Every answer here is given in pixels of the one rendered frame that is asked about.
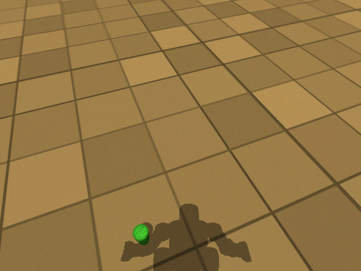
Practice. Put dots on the cup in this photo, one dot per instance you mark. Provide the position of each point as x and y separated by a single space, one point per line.
141 234

